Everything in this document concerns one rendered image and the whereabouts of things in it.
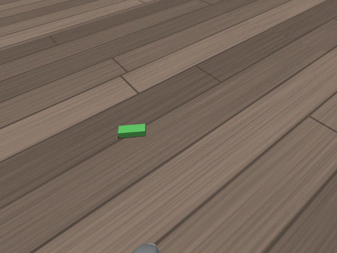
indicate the carton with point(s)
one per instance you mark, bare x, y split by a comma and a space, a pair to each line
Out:
135, 130

